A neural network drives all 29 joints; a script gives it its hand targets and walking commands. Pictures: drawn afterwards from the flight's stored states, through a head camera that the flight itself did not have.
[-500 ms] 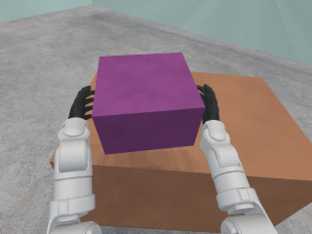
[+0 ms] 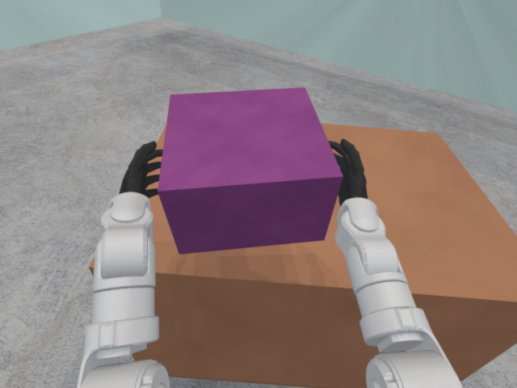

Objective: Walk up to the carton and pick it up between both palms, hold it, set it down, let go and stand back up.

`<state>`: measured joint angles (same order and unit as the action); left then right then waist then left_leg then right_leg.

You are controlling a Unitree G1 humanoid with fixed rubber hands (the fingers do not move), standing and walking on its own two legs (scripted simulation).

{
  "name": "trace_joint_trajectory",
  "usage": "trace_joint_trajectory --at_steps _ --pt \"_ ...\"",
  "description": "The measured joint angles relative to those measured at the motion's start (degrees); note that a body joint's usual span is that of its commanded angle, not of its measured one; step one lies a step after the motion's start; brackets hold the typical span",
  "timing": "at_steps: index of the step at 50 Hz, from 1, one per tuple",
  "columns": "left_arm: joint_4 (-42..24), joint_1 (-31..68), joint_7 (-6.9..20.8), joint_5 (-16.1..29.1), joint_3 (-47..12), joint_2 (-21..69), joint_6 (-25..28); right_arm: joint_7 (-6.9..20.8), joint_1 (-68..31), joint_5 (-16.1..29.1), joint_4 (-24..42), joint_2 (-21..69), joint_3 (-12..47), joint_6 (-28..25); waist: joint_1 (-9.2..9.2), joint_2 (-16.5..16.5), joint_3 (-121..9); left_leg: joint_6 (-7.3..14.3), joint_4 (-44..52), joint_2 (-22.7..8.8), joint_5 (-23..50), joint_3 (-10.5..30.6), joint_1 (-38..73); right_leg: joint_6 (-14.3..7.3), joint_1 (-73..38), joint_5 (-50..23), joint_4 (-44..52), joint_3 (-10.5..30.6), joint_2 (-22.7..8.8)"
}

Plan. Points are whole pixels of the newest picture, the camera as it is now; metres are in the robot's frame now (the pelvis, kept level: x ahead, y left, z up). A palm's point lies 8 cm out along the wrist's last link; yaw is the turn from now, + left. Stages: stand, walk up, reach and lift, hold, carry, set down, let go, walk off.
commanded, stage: hold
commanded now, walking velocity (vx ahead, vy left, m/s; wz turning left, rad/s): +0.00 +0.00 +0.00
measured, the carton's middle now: (245, 166) +0.42 +0.01 +0.17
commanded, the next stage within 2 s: none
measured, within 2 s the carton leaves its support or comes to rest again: neither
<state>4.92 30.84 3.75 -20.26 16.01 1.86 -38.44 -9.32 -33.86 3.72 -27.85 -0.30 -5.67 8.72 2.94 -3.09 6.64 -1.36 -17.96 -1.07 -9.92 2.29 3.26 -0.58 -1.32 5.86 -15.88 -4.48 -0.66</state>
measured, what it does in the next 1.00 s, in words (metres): stands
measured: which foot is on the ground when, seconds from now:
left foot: down 0.00-1.00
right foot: down 0.00-1.00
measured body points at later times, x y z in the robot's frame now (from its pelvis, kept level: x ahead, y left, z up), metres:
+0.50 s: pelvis +0.01 +0.00 +0.00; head -0.02 +0.03 +0.45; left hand +0.37 +0.17 +0.17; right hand +0.38 -0.15 +0.17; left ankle +0.02 +0.13 -0.75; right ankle +0.05 -0.11 -0.75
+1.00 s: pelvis +0.01 +0.00 +0.00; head -0.02 +0.03 +0.45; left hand +0.38 +0.17 +0.16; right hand +0.38 -0.15 +0.17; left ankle +0.02 +0.13 -0.75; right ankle +0.05 -0.11 -0.75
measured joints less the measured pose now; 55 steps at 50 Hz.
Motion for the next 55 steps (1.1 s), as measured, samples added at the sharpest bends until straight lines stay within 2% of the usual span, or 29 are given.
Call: trace_joint_trajectory --at_steps 7,11,17,27,37,50,55 --pt "1.7 1.9 -0.1 -0.2 1.1 -0.6 0.2 0.0 -2.5 -1.3 -1.9 1.0 -1.4 -0.3 0.26 -0.7 0.5 -0.3 0.7 -0.1 0.8 0.3 -1.2 -0.3 1.3 -0.3 0.0 -0.4 0.0" --pt "0.7 1.2 -0.5 0.4 0.2 -1.1 0.9 -0.7 -1.8 -0.7 -0.6 1.1 -0.9 -1.2 1.03 -0.7 0.6 -0.4 0.2 -0.2 0.4 0.7 -1.4 -0.3 0.9 -0.2 0.5 -1.0 0.1" --pt "-0.4 0.1 0.4 -0.6 0.3 -0.6 0.4 -1.3 -0.3 0.7 0.3 0.4 1.0 -0.9 1.81 -0.6 0.7 -0.2 -0.1 -0.2 -0.4 0.6 0.1 -0.1 -0.9 0.3 0.7 -1.0 0.1" --pt "-3.3 -2.5 -0.2 -0.2 -1.1 0.0 0.0 -1.2 2.1 2.0 2.1 -0.2 2.1 -1.4 1.45 -0.3 0.8 0.3 -0.6 0.0 -1.1 0.1 1.0 0.3 -1.9 0.6 0.7 -0.7 -0.1" --pt "-2.0 -1.2 -0.1 -0.5 -0.6 0.2 -0.6 0.1 0.4 0.8 0.2 -0.3 0.7 -1.0 0.49 -0.4 0.7 0.4 0.0 0.2 -0.6 -0.3 0.8 0.5 -1.2 0.6 0.5 -0.4 -0.4" --pt "-2.0 -1.3 0.4 -1.2 0.3 0.5 -1.3 -0.8 0.6 0.9 0.0 0.2 1.3 -0.5 1.54 -1.0 1.5 0.3 0.3 0.1 -0.5 -0.1 1.2 0.4 -1.8 0.7 0.7 -0.9 -0.4" --pt "-4.0 -2.3 -0.7 -0.4 -0.9 0.2 -1.3 -2.0 1.5 2.0 2.1 0.1 2.4 -0.8 1.72 -0.8 2.4 0.3 -0.5 0.0 -0.8 -0.1 0.7 0.4 -1.7 0.7 0.5 -1.0 -0.3"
